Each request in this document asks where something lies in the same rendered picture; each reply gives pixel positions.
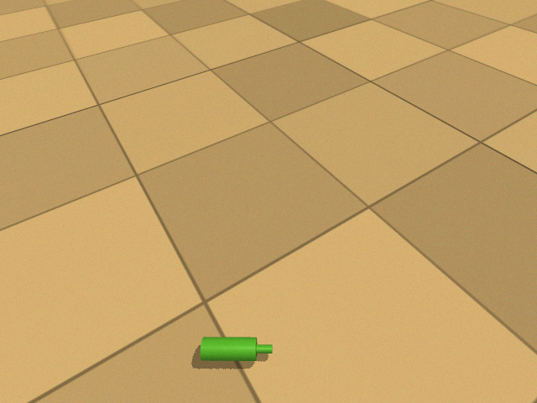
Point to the bottle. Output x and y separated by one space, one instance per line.
232 349

